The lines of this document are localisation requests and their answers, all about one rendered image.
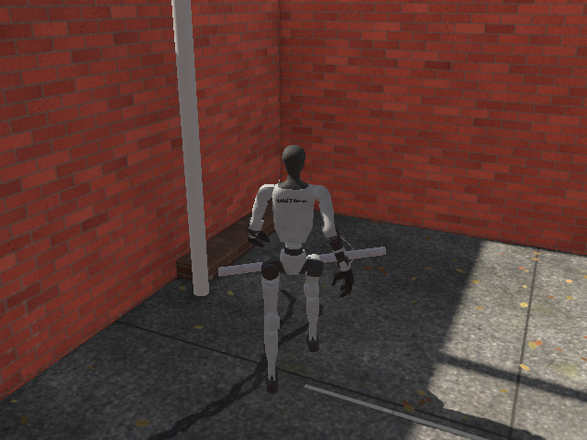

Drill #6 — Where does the right robot forearm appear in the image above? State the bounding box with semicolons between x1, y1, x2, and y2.
328;223;350;271

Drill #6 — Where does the left robot thigh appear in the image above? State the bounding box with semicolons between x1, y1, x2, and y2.
261;257;281;332

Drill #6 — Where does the humanoid robot torso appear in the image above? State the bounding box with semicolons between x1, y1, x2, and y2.
271;180;315;275

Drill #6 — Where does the left robot forearm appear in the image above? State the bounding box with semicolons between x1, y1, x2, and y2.
247;218;259;238

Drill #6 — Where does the left robot hand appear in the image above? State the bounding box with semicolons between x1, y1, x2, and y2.
248;231;270;248

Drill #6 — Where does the right robot hand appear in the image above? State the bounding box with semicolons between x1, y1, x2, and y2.
332;269;354;297

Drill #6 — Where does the left robot upper arm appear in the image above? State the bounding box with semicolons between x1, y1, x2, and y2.
249;184;275;231

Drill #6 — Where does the right robot upper arm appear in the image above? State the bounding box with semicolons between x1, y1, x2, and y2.
313;184;337;237

